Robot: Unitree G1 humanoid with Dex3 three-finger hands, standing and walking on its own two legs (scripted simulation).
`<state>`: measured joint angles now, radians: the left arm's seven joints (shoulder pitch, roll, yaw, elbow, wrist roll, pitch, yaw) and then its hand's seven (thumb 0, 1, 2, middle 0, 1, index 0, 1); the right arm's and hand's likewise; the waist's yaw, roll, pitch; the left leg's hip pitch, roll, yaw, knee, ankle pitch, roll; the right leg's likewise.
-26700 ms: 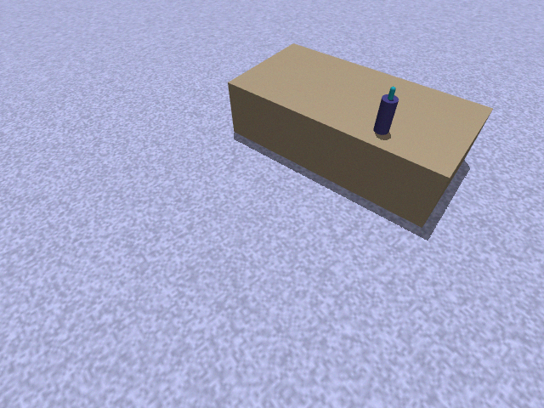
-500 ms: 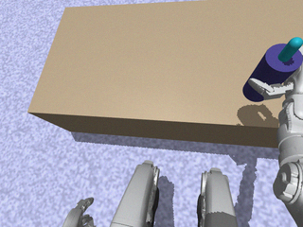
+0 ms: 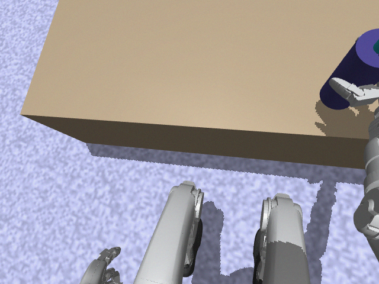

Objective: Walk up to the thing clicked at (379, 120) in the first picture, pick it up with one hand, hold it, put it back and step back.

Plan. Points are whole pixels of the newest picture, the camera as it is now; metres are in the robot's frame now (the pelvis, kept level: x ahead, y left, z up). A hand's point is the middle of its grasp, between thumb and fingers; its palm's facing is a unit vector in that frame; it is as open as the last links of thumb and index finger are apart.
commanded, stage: lower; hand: right
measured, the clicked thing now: (362, 67) +0.53 -0.22 +0.00
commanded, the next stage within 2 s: open in 0.84 s
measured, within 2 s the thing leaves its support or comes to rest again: rests again in 0.62 s
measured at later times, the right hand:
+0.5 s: hand (351, 76) +0.54 -0.23 -0.05, palm faces +0.16 +0.99 -0.04, open 9.9 cm
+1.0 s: hand (353, 72) +0.55 -0.23 -0.05, palm faces +0.17 +0.98 -0.03, open 10.3 cm
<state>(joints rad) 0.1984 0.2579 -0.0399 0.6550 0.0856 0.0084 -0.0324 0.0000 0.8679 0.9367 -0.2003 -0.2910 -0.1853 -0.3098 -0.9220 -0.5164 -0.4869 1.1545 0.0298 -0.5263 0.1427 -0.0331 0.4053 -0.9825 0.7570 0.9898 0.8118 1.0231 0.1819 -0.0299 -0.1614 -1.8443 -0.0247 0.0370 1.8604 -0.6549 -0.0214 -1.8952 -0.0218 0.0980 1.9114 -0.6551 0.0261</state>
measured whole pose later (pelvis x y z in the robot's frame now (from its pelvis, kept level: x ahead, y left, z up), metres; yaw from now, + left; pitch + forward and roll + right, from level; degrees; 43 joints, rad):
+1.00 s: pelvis -0.01 +0.00 -0.07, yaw +1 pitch +37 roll +5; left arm 0.21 0.30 -0.05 0.64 0.08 0.06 -0.03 0.00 0.87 0.93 -0.20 -0.29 -0.19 -0.31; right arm -1.05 -0.62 -0.50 1.15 0.01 -0.43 0.16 -0.02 0.44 -0.67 0.90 0.81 0.92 0.82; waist 0.20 -0.02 -0.12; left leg -2.05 -0.03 0.04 2.08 -0.68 -0.03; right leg -2.10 -0.01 0.11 2.14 -0.68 0.03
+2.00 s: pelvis +0.01 -0.01 +0.08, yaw +1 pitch +33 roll +7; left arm 0.27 0.28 -0.07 0.58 0.00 0.16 -0.05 0.00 0.89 0.93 -0.20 -0.31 -0.19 -0.32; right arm -1.04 -0.87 -0.52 1.16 -0.17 -0.11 0.09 -0.02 0.56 -0.07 0.05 0.06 0.06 0.06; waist 0.20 -0.03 -0.10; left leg -1.57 -0.05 0.04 1.57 -0.57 -0.03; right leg -1.63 -0.05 0.10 1.66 -0.60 0.01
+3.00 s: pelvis +0.07 +0.01 +0.25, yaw -5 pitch +6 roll +1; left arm 0.19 0.20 -0.02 0.52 -0.05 0.01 0.13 0.01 0.90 0.90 -0.20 -0.29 -0.20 -0.30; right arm 0.40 -0.18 0.03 0.21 0.04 0.11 -0.12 -0.01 0.50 -0.08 0.07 0.06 0.06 0.06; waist 0.00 -0.03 -0.06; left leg -0.49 0.00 0.02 0.81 -0.42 -0.01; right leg -0.53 -0.03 0.05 0.84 -0.42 0.03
